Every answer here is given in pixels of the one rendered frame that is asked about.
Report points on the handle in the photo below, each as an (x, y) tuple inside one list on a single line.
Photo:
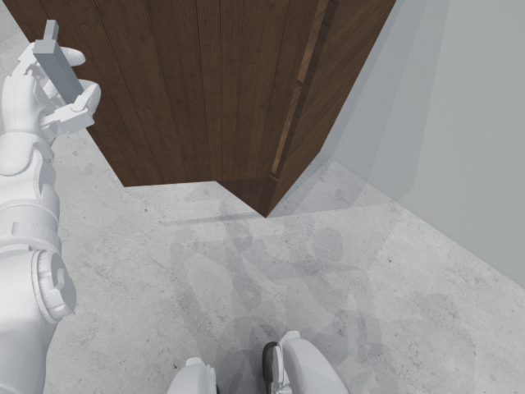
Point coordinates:
[(53, 61)]

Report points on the right robot shin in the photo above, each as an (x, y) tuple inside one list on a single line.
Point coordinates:
[(276, 387)]

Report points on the robot left upper arm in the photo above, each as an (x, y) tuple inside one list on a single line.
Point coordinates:
[(36, 292)]

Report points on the left robot hand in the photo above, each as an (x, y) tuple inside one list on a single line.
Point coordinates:
[(24, 103)]

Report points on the right robot thigh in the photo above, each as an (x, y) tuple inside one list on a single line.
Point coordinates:
[(300, 364)]

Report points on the robot left forearm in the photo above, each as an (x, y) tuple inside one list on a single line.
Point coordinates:
[(29, 205)]

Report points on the cupboard door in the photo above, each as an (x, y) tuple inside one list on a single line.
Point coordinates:
[(191, 90)]

